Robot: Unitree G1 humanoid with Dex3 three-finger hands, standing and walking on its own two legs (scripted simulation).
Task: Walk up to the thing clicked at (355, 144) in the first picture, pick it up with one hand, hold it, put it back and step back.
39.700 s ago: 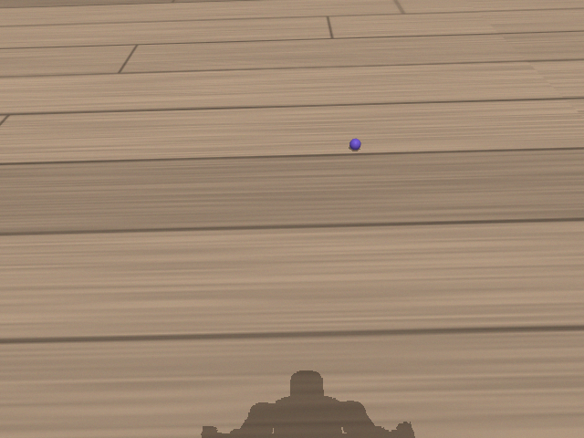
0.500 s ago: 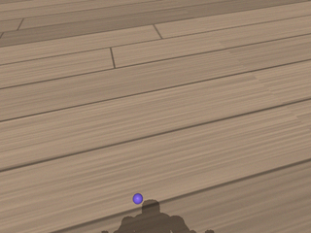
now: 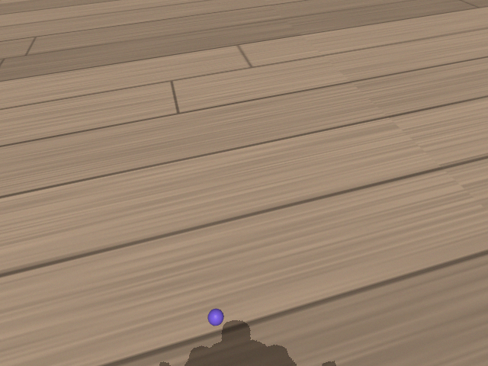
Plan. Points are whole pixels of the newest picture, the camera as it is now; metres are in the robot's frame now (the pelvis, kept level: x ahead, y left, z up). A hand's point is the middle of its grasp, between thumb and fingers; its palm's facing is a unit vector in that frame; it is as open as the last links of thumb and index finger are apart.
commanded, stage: stand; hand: left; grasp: from above
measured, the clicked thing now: (215, 317) +0.47 +0.17 -0.75
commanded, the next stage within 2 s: step back in 0.28 s
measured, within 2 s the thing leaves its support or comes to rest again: neither
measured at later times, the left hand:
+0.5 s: hand out of the picture +0.07 +0.29 -0.17, palm faces -0.01 -0.92 -0.38, open 7.4 cm
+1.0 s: hand out of the picture +0.00 +0.33 -0.18, palm faces -0.12 -0.91 -0.39, open 7.4 cm
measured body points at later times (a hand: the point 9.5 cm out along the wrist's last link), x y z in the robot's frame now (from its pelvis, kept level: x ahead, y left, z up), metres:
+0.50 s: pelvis -0.03 +0.02 -0.01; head +0.03 +0.02 +0.43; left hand +0.07 +0.33 -0.14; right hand +0.05 -0.30 -0.14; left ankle -0.05 +0.14 -0.72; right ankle +0.01 -0.13 -0.75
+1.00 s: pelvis -0.12 +0.07 -0.03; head -0.05 +0.06 +0.42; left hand +0.01 +0.37 -0.15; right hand -0.04 -0.24 -0.15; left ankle -0.07 +0.14 -0.75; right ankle -0.15 -0.04 -0.74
